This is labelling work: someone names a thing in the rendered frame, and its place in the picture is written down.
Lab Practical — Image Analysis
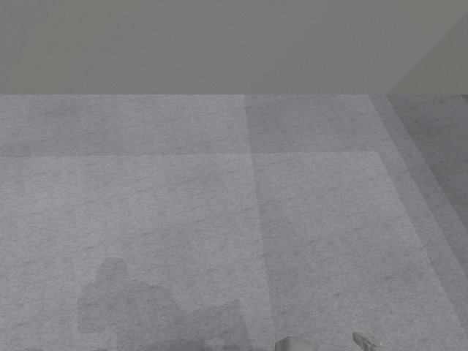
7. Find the right robot hand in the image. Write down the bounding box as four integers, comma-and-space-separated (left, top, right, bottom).
352, 332, 390, 351

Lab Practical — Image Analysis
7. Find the robot right thigh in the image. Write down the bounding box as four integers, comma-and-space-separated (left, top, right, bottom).
274, 336, 317, 351

